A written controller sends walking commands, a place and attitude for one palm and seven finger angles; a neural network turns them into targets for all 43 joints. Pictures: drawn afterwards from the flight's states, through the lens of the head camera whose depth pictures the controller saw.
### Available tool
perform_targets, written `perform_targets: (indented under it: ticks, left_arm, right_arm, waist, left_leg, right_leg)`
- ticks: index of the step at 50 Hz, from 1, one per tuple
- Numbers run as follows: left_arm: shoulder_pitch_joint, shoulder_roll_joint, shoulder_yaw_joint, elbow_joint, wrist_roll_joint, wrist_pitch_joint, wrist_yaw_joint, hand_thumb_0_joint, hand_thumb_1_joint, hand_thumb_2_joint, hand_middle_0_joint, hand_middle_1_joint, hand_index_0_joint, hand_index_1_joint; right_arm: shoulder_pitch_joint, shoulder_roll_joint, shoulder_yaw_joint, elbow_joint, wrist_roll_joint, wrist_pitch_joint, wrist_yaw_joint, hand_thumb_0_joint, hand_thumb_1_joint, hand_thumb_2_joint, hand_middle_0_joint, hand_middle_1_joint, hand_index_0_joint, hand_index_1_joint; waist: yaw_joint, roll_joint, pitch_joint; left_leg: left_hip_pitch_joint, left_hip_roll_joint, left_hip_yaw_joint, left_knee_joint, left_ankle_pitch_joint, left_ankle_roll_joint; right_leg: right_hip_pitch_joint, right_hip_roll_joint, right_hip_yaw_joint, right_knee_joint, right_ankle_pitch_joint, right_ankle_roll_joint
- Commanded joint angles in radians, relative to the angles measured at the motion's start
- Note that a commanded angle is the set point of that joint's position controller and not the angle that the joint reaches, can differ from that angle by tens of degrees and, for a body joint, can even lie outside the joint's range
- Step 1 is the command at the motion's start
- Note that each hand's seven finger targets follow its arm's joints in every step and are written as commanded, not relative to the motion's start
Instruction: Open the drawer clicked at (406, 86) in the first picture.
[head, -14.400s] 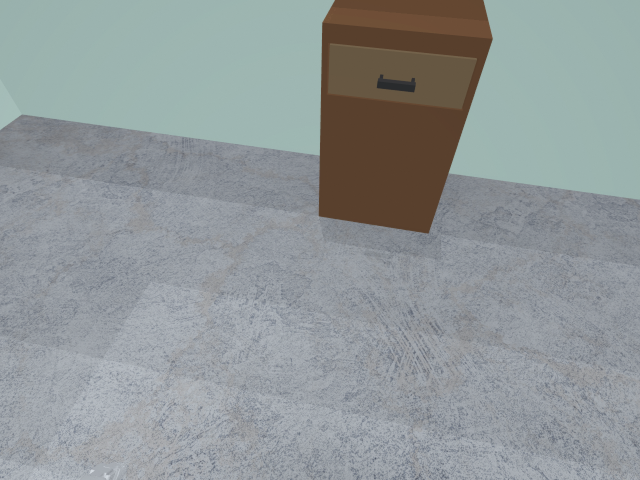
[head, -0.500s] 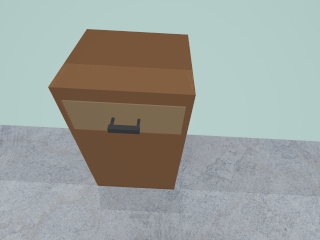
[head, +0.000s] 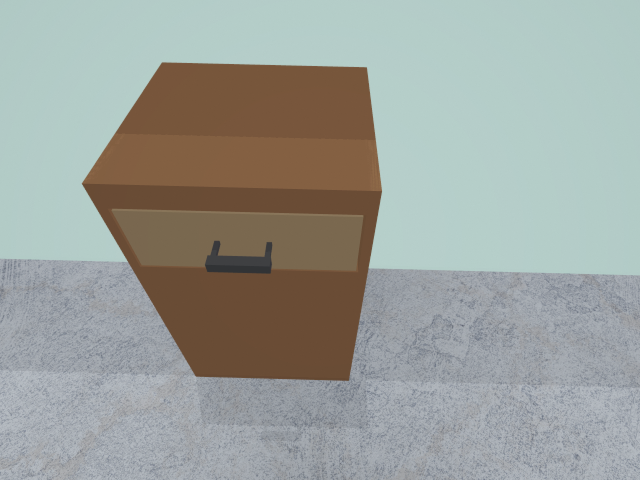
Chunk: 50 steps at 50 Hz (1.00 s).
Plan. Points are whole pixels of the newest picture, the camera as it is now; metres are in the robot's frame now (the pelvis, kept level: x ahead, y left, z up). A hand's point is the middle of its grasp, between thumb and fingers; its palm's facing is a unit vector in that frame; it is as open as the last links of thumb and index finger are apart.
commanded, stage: look again from close up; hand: left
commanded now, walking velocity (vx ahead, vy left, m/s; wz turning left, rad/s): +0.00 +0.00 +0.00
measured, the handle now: (240, 255) +0.51 +0.18 -0.09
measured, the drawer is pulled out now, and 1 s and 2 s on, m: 0.00 0.00 0.00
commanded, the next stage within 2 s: raise the hand with hooked fingers in 0.24 s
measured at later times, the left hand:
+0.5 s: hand out of the picture +0.12 +0.20 -0.09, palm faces -0.12 -0.75 -0.65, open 7.4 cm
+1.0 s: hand (164, 427) +0.19 +0.21 -0.04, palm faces +0.05 -0.09 -0.99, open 10.0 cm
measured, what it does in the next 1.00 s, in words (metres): shifts its weight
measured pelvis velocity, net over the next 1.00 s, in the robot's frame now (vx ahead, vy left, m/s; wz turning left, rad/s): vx -0.04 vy -0.05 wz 0.05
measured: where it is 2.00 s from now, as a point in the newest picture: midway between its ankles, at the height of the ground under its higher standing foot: outside the picture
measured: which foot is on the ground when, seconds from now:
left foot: down 0.00-1.00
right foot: down 0.00-1.00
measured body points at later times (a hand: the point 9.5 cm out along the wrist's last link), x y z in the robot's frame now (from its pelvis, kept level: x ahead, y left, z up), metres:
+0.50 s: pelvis +0.00 -0.01 -0.01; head +0.02 -0.04 +0.44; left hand +0.13 +0.24 -0.05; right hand +0.10 -0.25 -0.14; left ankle +0.01 +0.10 -0.74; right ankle -0.04 -0.11 -0.74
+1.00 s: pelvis -0.04 -0.05 -0.05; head +0.00 -0.08 +0.40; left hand +0.18 +0.21 +0.02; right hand +0.20 -0.23 -0.14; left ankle +0.00 +0.10 -0.74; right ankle -0.05 -0.11 -0.74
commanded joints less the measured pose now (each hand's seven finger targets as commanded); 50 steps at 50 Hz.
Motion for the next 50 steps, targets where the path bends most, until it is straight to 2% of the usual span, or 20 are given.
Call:
perform_targets:
  ticks: [1,16,17,18,19,20,21,22,23,24,25,26,28,31,35,37,40,42,46,50]
  left_arm:
    - [0.073,0.101,0.020,-0.015,-0.003,-0.017,0.004,0.000,0.900,0.900,-0.200,-0.300,-0.200,-0.300]
    - [0.094,0.094,0.021,0.010,-0.003,-0.017,0.004,0.000,0.900,0.900,-0.200,-0.300,-0.200,-0.300]
    - [0.154,0.119,0.027,0.022,0.014,-0.041,0.041,0.000,0.900,0.900,-0.200,-0.300,-0.200,-0.300]
    - [-0.619,0.400,-0.025,-1.474,0.129,-0.196,0.048,0.000,0.877,0.890,-0.202,-0.315,-0.202,-0.315]
    - [-0.222,0.365,0.042,-1.232,0.150,-0.139,0.129,0.000,0.853,0.880,-0.203,-0.330,-0.203,-0.330]
    - [0.038,0.196,-0.035,-1.119,0.145,0.013,0.183,0.000,0.830,0.870,-0.205,-0.345,-0.205,-0.345]
    - [0.071,0.069,-0.128,-1.075,0.211,0.056,0.188,0.000,0.807,0.860,-0.207,-0.360,-0.207,-0.360]
    - [-0.006,0.109,-0.140,-1.167,0.290,0.057,0.209,0.000,0.783,0.850,-0.208,-0.375,-0.208,-0.375]
    - [-0.009,0.168,-0.123,-1.152,0.408,0.053,0.240,0.000,0.760,0.840,-0.210,-0.390,-0.210,-0.390]
    - [0.032,0.158,-0.141,-1.102,0.513,0.055,0.265,0.000,0.737,0.830,-0.212,-0.405,-0.212,-0.405]
    - [0.076,0.137,-0.149,-1.068,0.620,0.058,0.293,0.000,0.713,0.820,-0.213,-0.420,-0.213,-0.420]
    - [0.153,0.139,-0.139,-1.009,0.740,0.060,0.323,0.000,0.690,0.810,-0.215,-0.435,-0.215,-0.435]
    - [0.294,0.093,-0.157,-0.898,0.905,0.051,0.359,0.000,0.643,0.790,-0.218,-0.465,-0.218,-0.465]
    - [0.281,0.204,-0.051,-1.002,1.031,-0.017,0.385,0.000,0.573,0.760,-0.223,-0.510,-0.223,-0.510]
    - [0.112,0.375,0.109,-1.174,1.130,-0.042,0.486,0.000,0.480,0.720,-0.230,-0.570,-0.230,-0.570]
    - [-0.051,0.345,0.081,-1.263,1.128,-0.016,0.533,0.000,0.433,0.700,-0.233,-0.600,-0.233,-0.600]
    - [-0.280,0.372,0.077,-1.315,1.085,-0.002,0.549,0.000,0.363,0.670,-0.238,-0.645,-0.238,-0.645]
    - [-0.303,0.353,0.040,-1.277,1.055,-0.006,0.523,0.000,0.317,0.650,-0.242,-0.675,-0.242,-0.675]
    - [-0.292,0.326,-0.018,-1.218,1.003,0.020,0.422,0.000,0.223,0.610,-0.248,-0.735,-0.248,-0.735]
    - [-0.188,0.338,-0.001,-1.144,0.982,0.057,0.325,0.000,0.130,0.570,-0.255,-0.795,-0.255,-0.795]
  right_arm:
    - [0.041,-0.092,-0.020,-0.019,-0.003,-0.014,-0.011,0.000,-0.900,-0.900,0.200,0.300,0.200,0.300]
    - [0.014,-0.093,-0.020,0.003,-0.003,-0.014,-0.019,0.000,-0.900,-0.900,0.200,0.300,0.200,0.300]
    - [-0.070,-0.120,-0.033,-0.077,0.009,-0.019,-0.009,0.000,-0.900,-0.900,0.200,0.300,0.200,0.300]
    - [-0.021,-0.252,-0.043,-0.415,0.069,-0.155,-0.057,0.000,-0.900,-0.900,0.200,0.300,0.200,0.300]
    - [-0.067,-0.208,-0.048,-0.358,0.046,-0.247,-0.104,0.000,-0.900,-0.900,0.200,0.300,0.200,0.300]
    - [-0.085,-0.154,-0.066,-0.365,0.080,-0.278,-0.106,0.000,-0.900,-0.900,0.200,0.300,0.200,0.300]
    - [-0.070,-0.143,-0.065,-0.357,0.079,-0.288,-0.101,0.000,-0.900,-0.900,0.200,0.300,0.200,0.300]
    - [-0.120,-0.183,-0.072,-0.423,0.054,-0.291,-0.083,0.000,-0.900,-0.900,0.200,0.300,0.200,0.300]
    - [-0.112,-0.216,-0.077,-0.436,0.026,-0.274,-0.076,0.000,-0.900,-0.900,0.200,0.300,0.200,0.300]
    - [-0.112,-0.218,-0.075,-0.466,0.001,-0.252,-0.068,0.000,-0.900,-0.900,0.200,0.300,0.200,0.300]
    - [-0.121,-0.217,-0.085,-0.506,-0.009,-0.223,-0.053,0.000,-0.900,-0.900,0.200,0.300,0.200,0.300]
    - [-0.135,-0.212,-0.100,-0.525,-0.031,-0.186,-0.037,0.000,-0.900,-0.900,0.200,0.300,0.200,0.300]
    - [-0.198,-0.205,-0.110,-0.571,-0.051,-0.113,0.006,0.000,-0.900,-0.900,0.200,0.300,0.200,0.300]
    - [-0.265,-0.189,-0.103,-0.644,-0.043,-0.024,0.054,0.000,-0.900,-0.900,0.200,0.300,0.200,0.300]
    - [-0.300,-0.167,-0.089,-0.711,-0.049,0.048,0.055,0.000,-0.900,-0.900,0.200,0.300,0.200,0.300]
    - [-0.299,-0.161,-0.097,-0.731,-0.056,0.072,0.045,0.000,-0.900,-0.900,0.200,0.300,0.200,0.300]
    - [-0.307,-0.153,-0.092,-0.709,-0.061,0.078,0.011,0.000,-0.900,-0.900,0.200,0.300,0.200,0.300]
    - [-0.310,-0.151,-0.087,-0.695,-0.058,0.063,-0.008,0.000,-0.900,-0.900,0.200,0.300,0.200,0.300]
    - [-0.314,-0.150,-0.072,-0.668,-0.048,0.052,-0.026,0.000,-0.900,-0.900,0.200,0.300,0.200,0.300]
    - [-0.305,-0.157,-0.059,-0.663,-0.035,0.065,-0.028,0.000,-0.900,-0.900,0.200,0.300,0.200,0.300]
  waist:
    - [0.005,-0.007,0.026]
    - [0.009,0.005,0.008]
    - [0.036,-0.062,0.074]
    - [-0.054,0.201,-0.413]
    - [0.014,0.408,-0.431]
    - [0.004,0.297,-0.280]
    - [-0.020,0.198,-0.187]
    - [-0.015,0.102,-0.089]
    - [-0.043,0.000,-0.124]
    - [-0.046,-0.076,-0.138]
    - [-0.021,-0.076,-0.186]
    - [0.015,-0.156,-0.229]
    - [0.075,-0.264,-0.159]
    - [0.147,-0.202,-0.243]
    - [0.159,-0.033,-0.331]
    - [0.113,0.044,-0.385]
    - [0.032,-0.008,-0.361]
    - [0.013,-0.008,-0.327]
    - [0.010,-0.006,-0.315]
    - [0.054,-0.030,-0.292]
  left_leg:
    - [0.047,0.106,-0.117,-0.088,0.204,0.018]
    - [0.097,0.113,-0.106,-0.089,0.267,0.012]
    - [-0.017,0.112,-0.084,0.135,0.277,-0.019]
    - [0.264,0.009,-0.060,-0.036,0.445,0.029]
    - [0.398,0.054,-0.105,-0.035,0.631,0.014]
    - [0.273,0.068,-0.121,-0.066,0.609,-0.003]
    - [0.188,0.078,-0.116,-0.033,0.565,0.011]
    - [0.077,0.059,-0.131,0.018,0.430,0.007]
    - [0.020,0.037,-0.119,0.074,0.312,0.015]
    - [-0.030,0.022,-0.121,0.128,0.283,0.021]
    - [-0.073,0.002,-0.117,0.166,0.292,0.014]
    - [-0.134,-0.002,-0.109,0.185,0.263,0.002]
    - [-0.297,-0.017,-0.095,0.219,0.134,-0.010]
    - [-0.405,-0.037,-0.069,0.269,0.092,-0.017]
    - [-0.388,-0.060,-0.064,0.331,0.066,-0.016]
    - [-0.312,-0.059,-0.068,0.367,0.046,-0.008]
    - [-0.299,-0.054,-0.090,0.416,-0.004,0.006]
    - [-0.301,-0.054,-0.088,0.414,-0.035,0.012]
    - [-0.277,-0.047,-0.088,0.351,-0.008,0.018]
    - [-0.264,-0.044,-0.083,0.261,0.032,0.010]
  right_leg:
    - [-0.055,-0.087,0.074,-0.104,0.230,-0.029]
    - [-0.029,-0.093,0.079,-0.123,0.322,-0.027]
    - [-0.078,-0.148,0.148,-0.152,0.692,0.022]
    - [-0.041,-0.037,0.143,-0.008,0.651,-0.043]
    - [-0.112,-0.009,0.036,0.094,0.344,-0.049]
    - [-0.221,0.014,-0.024,0.141,0.102,-0.026]
    - [-0.259,0.011,-0.039,0.122,0.094,-0.015]
    - [-0.300,0.006,-0.031,0.070,0.128,-0.022]
    - [-0.346,0.015,-0.019,0.054,0.179,-0.028]
    - [-0.388,0.021,-0.023,0.081,0.201,-0.028]
    - [-0.386,0.026,-0.009,0.116,0.216,-0.032]
    - [-0.398,0.036,-0.009,0.151,0.196,-0.033]
    - [-0.445,0.038,0.043,0.178,0.147,-0.046]
    - [-0.380,0.017,0.122,0.247,0.240,-0.060]
    - [-0.417,0.020,0.178,0.278,0.161,-0.065]
    - [-0.477,0.016,0.198,0.260,0.085,-0.062]
    - [-0.511,0.009,0.231,0.208,0.023,-0.046]
    - [-0.492,0.002,0.228,0.169,-0.009,-0.036]
    - [-0.414,-0.001,0.192,0.139,0.079,-0.021]
    - [-0.309,0.003,0.153,0.114,0.156,-0.017]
